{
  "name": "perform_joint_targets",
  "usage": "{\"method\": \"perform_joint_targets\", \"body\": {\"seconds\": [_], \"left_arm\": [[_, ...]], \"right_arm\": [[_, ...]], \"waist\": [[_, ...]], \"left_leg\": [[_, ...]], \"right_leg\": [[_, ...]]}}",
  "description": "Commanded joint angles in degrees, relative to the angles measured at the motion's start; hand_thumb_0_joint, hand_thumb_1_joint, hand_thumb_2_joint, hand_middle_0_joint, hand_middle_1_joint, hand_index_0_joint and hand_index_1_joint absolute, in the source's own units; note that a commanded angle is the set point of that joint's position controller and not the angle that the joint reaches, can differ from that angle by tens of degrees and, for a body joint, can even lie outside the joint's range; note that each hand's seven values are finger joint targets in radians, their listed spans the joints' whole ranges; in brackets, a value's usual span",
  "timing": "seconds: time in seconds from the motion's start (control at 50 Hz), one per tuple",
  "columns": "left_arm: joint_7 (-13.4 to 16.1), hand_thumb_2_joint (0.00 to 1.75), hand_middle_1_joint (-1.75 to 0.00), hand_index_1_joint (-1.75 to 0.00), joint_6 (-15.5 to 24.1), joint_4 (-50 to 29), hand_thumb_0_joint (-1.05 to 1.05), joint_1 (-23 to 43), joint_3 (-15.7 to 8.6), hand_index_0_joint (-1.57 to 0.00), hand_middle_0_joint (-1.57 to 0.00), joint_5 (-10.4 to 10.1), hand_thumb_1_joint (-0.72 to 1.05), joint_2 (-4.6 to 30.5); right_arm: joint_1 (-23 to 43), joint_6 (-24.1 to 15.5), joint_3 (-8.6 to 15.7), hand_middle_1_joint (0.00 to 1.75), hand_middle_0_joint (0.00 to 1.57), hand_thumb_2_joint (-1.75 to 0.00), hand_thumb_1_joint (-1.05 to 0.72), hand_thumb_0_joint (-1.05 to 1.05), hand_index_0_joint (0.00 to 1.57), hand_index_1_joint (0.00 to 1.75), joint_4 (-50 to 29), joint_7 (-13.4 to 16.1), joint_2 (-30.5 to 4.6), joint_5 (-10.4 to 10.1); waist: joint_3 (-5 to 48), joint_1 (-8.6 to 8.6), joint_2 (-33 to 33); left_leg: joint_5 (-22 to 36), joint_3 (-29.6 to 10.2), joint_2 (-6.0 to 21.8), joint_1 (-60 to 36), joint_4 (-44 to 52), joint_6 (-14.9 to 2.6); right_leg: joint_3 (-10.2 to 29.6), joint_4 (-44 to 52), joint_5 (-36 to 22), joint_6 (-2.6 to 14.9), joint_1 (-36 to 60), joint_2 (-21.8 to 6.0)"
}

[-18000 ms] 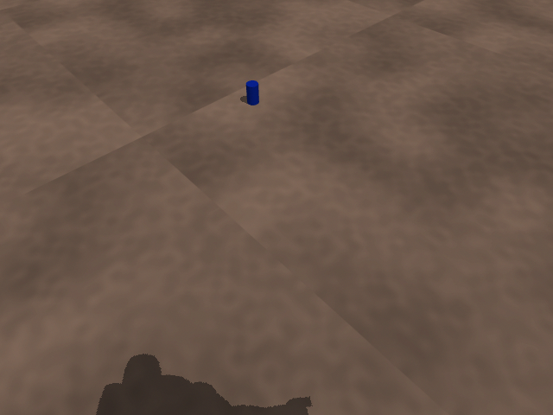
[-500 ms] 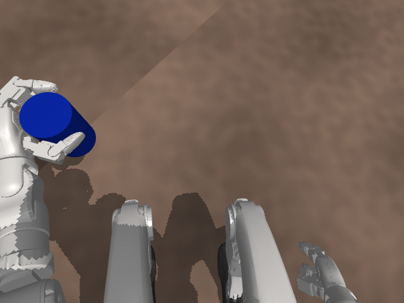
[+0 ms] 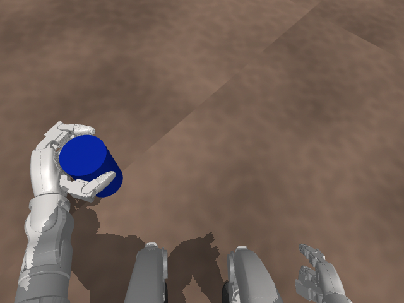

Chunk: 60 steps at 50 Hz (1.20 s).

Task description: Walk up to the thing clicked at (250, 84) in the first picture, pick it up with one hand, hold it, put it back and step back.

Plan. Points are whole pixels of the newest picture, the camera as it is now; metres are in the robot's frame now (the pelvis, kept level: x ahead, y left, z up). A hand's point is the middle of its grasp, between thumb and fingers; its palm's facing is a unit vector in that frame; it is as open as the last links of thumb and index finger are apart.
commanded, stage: lift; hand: left
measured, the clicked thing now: (95, 168) +0.37 +0.21 +0.00
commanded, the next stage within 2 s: hold in 1.04 s
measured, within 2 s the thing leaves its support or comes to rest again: neither
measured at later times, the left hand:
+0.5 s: hand (87, 144) +0.36 +0.19 +0.10, palm faces +0.20 -0.98 -0.02, open 10.6 cm
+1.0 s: hand (87, 126) +0.37 +0.18 +0.14, palm faces +0.20 -0.98 -0.02, open 10.6 cm
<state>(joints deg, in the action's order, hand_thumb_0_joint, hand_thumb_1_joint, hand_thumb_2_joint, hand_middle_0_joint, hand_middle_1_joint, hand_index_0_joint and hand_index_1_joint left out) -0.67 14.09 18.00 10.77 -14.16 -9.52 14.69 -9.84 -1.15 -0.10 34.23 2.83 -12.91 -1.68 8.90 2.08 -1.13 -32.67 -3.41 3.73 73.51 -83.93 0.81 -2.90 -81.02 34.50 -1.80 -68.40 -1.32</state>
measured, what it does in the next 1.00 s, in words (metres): rises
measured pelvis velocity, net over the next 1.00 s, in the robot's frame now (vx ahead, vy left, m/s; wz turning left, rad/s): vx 0.04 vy -0.01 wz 0.02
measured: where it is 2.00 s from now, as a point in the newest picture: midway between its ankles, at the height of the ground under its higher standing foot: outside the picture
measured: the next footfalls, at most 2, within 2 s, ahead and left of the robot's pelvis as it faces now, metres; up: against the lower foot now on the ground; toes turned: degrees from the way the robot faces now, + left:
none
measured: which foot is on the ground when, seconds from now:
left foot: down 0.00-1.00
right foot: down 0.00-1.00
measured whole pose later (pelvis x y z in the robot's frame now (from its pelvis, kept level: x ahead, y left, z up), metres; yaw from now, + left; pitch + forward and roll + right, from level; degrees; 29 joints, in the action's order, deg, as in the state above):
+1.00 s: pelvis +0.04 -0.01 +0.10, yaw +1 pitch +11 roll -2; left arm 0.6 19.2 22.6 7.5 -9.6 -8.7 10.3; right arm -12.4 -0.9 -0.1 37.1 2.3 -12.3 0.1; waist 3.1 1.2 -0.9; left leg -25.3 -0.8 3.4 41.7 -56.1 1.3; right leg -2.0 -54.2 27.0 -1.4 -37.9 -1.5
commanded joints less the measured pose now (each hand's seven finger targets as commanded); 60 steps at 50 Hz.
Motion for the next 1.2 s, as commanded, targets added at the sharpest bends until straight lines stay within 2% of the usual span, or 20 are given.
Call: {"method": "perform_joint_targets", "body": {"seconds": [0.0,0.02,0.06,0.1,0.14,0.16,0.24,0.28,0.34,0.56,0.58,0.6,0.72,0.74,0.76,0.84,0.9,1.14,1.16,1.18], "left_arm": [[0.1,1.23,-1.41,-1.4,5.6,-14.3,0.0,14.1,-1.8,-1.28,-1.25,-0.6,0.08,8.2],[0.3,1.22,-1.41,-1.4,5.9,-15.5,0.0,14.7,-1.0,-1.28,-1.25,-0.6,0.06,7.4],[0.7,1.21,-1.39,-1.38,6.3,-14.9,0.0,14.7,-1.4,-1.26,-1.23,-0.7,0.06,7.7],[0.7,1.21,-1.38,-1.37,6.8,-14.1,0.0,14.2,-0.9,-1.25,-1.22,-0.5,0.07,7.0],[0.9,1.2,-1.37,-1.36,7.3,-14.2,0.0,13.7,-0.5,-1.24,-1.21,-0.4,0.04,6.7],[0.9,1.19,-1.35,-1.35,7.1,-12.1,0.0,12.3,-0.2,-1.22,-1.19,-0.4,0.05,6.0],[0.6,1.18,-1.34,-1.33,7.6,-12.5,0.0,12.5,0.9,-1.21,-1.18,-0.4,0.08,4.9],[1.1,1.19,-1.34,-1.33,7.9,-11.9,0.0,12.3,0.2,-1.22,-1.19,-0.3,0.08,5.3],[1.2,1.18,-1.34,-1.33,8.4,-12.3,0.0,11.0,0.1,-1.22,-1.19,-0.6,0.05,5.1],[1.8,1.2,-1.33,-1.33,9.0,-11.2,0.0,11.7,1.2,-1.2,-1.17,0.1,0.08,4.0],[1.8,1.19,-1.33,-1.32,9.2,-11.8,0.0,12.7,1.3,-1.19,-1.17,0.2,0.09,4.0],[1.8,1.19,-1.33,-1.32,9.1,-10.4,0.0,10.7,1.6,-1.19,-1.16,0.2,0.08,3.4],[1.9,1.19,-1.33,-1.32,9.5,-10.6,0.0,11.6,2.0,-1.19,-1.16,0.2,0.1,2.9],[2.0,1.19,-1.33,-1.32,9.8,-11.0,0.0,11.7,0.9,-1.19,-1.16,0.2,0.1,3.8],[1.8,1.19,-1.32,-1.31,9.9,-11.6,0.0,13.2,2.3,-1.19,-1.15,0.2,0.09,2.9],[1.8,1.2,-1.33,-1.32,10.1,-9.9,0.0,11.3,1.4,-1.19,-1.16,0.2,0.1,3.2],[1.2,1.18,-1.32,-1.32,10.7,-11.3,0.0,13.2,2.7,-1.18,-1.15,0.1,0.08,2.6],[1.6,1.15,-1.29,-1.3,10.6,-9.1,0.0,10.8,1.2,-1.14,-1.12,0.1,0.06,3.3],[1.5,1.14,-1.27,-1.27,10.6,-9.7,0.0,11.4,3.0,-1.12,-1.1,0.4,0.07,2.1],[1.7,1.13,-1.26,-1.26,10.6,-9.6,0.0,12.3,2.6,-1.1,-1.09,0.6,0.07,2.5]], "right_arm": [[-3.2,-2.6,3.4,0.3,0.2,-0.9,-0.9,0.0,0.2,0.3,-5.3,0.4,-8.4,0.3],[-3.4,-2.8,3.2,0.3,0.2,-0.9,-0.9,0.0,0.2,0.3,-5.2,0.4,-7.9,0.4],[-2.6,-3.0,3.1,0.3,0.2,-0.9,-0.9,0.0,0.2,0.3,-5.4,0.4,-8.0,0.3],[-2.6,-3.0,3.1,0.3,0.2,-0.9,-0.9,0.0,0.2,0.3,-5.2,0.4,-8.0,0.5],[-2.9,-3.2,3.0,0.3,0.2,-0.9,-0.91,0.0,0.2,0.3,-5.1,0.4,-7.8,0.6],[-3.2,-3.1,3.0,0.3,0.2,-0.9,-0.91,0.0,0.2,0.3,-5.2,0.5,-7.7,0.6],[-2.4,-3.3,3.0,0.3,0.2,-0.9,-0.91,0.0,0.2,0.3,-5.4,0.3,-7.7,0.9],[-2.5,-3.3,3.0,0.3,0.2,-0.9,-0.91,0.0,0.2,0.3,-5.4,0.4,-7.7,0.9],[-3.3,-3.3,2.6,0.3,0.2,-0.9,-0.91,0.0,0.2,0.3,-5.4,0.4,-7.2,0.9],[-3.1,-3.0,2.7,0.3,0.2,-0.9,-0.91,0.0,0.2,0.3,-4.5,0.8,-7.0,1.4],[-2.4,-3.0,2.7,0.3,0.2,-0.9,-0.9,0.0,0.2,0.3,-4.5,0.6,-6.8,1.5],[-2.8,-2.9,2.6,0.3,0.2,-0.9,-0.9,0.0,0.2,0.3,-4.3,0.5,-6.6,1.6],[-2.5,-2.5,2.8,0.3,0.2,-0.9,-0.9,0.0,0.2,0.3,-4.4,0.3,-6.6,1.7],[-2.5,-2.5,3.0,0.3,0.2,-0.9,-0.9,0.0,0.2,0.3,-4.4,0.2,-6.8,1.8],[-2.8,-2.4,2.8,0.3,0.2,-0.9,-0.9,0.0,0.2,0.3,-4.1,0.2,-6.6,1.8],[-3.1,-2.3,3.2,0.3,0.2,-0.9,-0.9,0.0,0.2,0.3,-3.9,0.1,-7.1,1.9],[-2.4,-2.2,3.1,0.3,0.2,-0.9,-0.9,0.0,0.2,0.3,-4.0,0.0,-7.1,1.8],[-2.5,-1.2,3.3,0.3,0.2,-0.9,-0.91,0.0,0.2,0.3,-3.6,-0.4,-7.1,1.8],[-2.7,-1.2,3.3,0.3,0.2,-0.9,-0.91,0.0,0.2,0.3,-3.5,-0.4,-7.0,2.0],[-2.6,-1.1,3.3,0.3,0.2,-0.9,-0.91,0.0,0.2,0.3,-3.4,-0.5,-7.1,1.9]], "waist": [[22.1,0.42,-5.8],[22.6,0.33,-5.6],[20.3,-0.21,-5.2],[19.6,0.2,-4.8],[19.9,-0.25,-4.7],[19.2,0.32,-3.1],[16.9,0.17,-3.1],[17.0,-0.29,-2.4],[18.4,-0.31,-0.9],[15.4,-0.19,-0.5],[13.9,-0.25,-1.7],[14.3,-0.37,-1.5],[13.6,-0.24,-1.0],[13.8,-0.51,-1.6],[13.8,0.19,-1.5],[14.6,-0.12,-0.5],[13.5,0.15,-1.2],[13.2,-0.72,0.1],[13.4,-0.36,-0.4],[12.3,-0.34,-1.0]], "left_leg": [[11.1,-1.1,-1.2,-27.0,17.1,-0.73],[12.5,-1.0,-1.2,-28.3,17.6,-0.63],[9.8,-1.0,-1.3,-28.7,20.0,-0.65],[9.8,-0.9,-1.3,-30.0,21.3,-0.65],[11.3,-0.6,-1.5,-31.4,22.1,-0.56],[12.6,0.1,-1.6,-31.2,22.1,-0.83],[9.5,0.4,-1.7,-32.4,25.3,-0.91],[10.3,0.4,-1.7,-33.3,26.2,-0.78],[15.4,1.3,-1.9,-34.7,26.3,-0.96],[17.4,2.5,-2.1,-39.4,30.7,-1.03],[15.9,2.4,-2.1,-39.4,31.5,-0.92],[17.0,2.3,-2.0,-40.3,32.0,-0.85],[19.5,2.4,-2.1,-42.3,33.6,-0.83],[19.5,2.3,-2.0,-42.8,34.0,-0.73],[20.4,2.3,-2.0,-43.1,34.0,-0.76],[22.5,2.3,-1.9,-45.0,34.6,-0.74],[22.6,2.7,-2.0,-45.9,35.1,-0.74],[25.9,3.4,-2.2,-47.0,36.5,-0.95],[26.9,3.4,-2.1,-47.9,36.7,-0.87],[26.8,3.4,-2.0,-48.5,36.9,-0.78]], "right_leg": [[-0.4,14.2,-13.8,3.01,11.4,1.8],[-0.6,14.9,-14.8,2.97,12.7,1.8],[-0.5,16.6,-12.7,2.97,13.5,1.7],[-0.4,18.0,-12.9,2.88,14.8,1.7],[-0.4,19.1,-14.2,2.8,16.5,1.6],[-0.3,20.4,-15.6,2.66,18.4,1.7],[-0.3,23.1,-13.4,2.65,20.2,1.7],[-0.5,23.6,-13.9,2.64,21.4,1.7],[-0.1,25.2,-18.9,2.37,25.9,1.7],[0.6,30.6,-21.6,1.96,31.5,1.5],[0.4,30.7,-20.1,2.13,30.9,1.7],[0.2,30.8,-20.9,2.12,31.7,1.7],[0.1,32.3,-23.2,2.03,34.4,1.9],[0.0,32.3,-23.0,2.11,34.4,2.0],[0.0,32.4,-23.9,2.04,34.6,2.0],[0.0,33.0,-25.6,2.01,36.0,2.0],[0.3,33.9,-26.1,1.91,36.3,1.9],[0.6,35.6,-29.6,1.66,40.4,1.8],[0.5,35.6,-30.2,1.67,40.5,1.8],[0.5,35.8,-29.6,1.77,39.3,1.9]]}}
